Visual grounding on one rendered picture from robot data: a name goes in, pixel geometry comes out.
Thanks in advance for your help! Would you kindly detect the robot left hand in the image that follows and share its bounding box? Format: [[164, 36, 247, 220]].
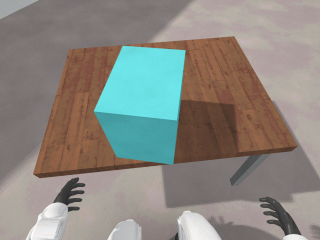
[[53, 177, 85, 212]]

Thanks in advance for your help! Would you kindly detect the left robot thigh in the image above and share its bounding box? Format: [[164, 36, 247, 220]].
[[107, 220, 142, 240]]

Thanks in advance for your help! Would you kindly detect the table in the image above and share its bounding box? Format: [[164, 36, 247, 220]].
[[33, 36, 298, 186]]

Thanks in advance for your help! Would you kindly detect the right robot thigh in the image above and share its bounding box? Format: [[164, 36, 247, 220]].
[[176, 212, 222, 240]]

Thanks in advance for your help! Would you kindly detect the left robot forearm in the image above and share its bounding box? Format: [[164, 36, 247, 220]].
[[26, 202, 68, 240]]

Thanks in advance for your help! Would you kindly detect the robot right hand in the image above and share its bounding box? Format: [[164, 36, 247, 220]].
[[259, 196, 301, 236]]

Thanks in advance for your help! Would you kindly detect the carton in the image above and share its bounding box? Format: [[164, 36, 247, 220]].
[[94, 46, 186, 165]]

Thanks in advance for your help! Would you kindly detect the robot thigh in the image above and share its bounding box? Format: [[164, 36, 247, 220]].
[[176, 212, 222, 240], [107, 220, 142, 240]]

